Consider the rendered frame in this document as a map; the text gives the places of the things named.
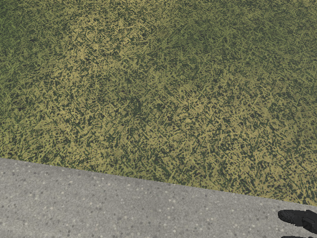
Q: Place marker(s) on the robot right hand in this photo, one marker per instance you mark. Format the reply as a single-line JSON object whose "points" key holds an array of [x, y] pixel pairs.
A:
{"points": [[306, 219]]}

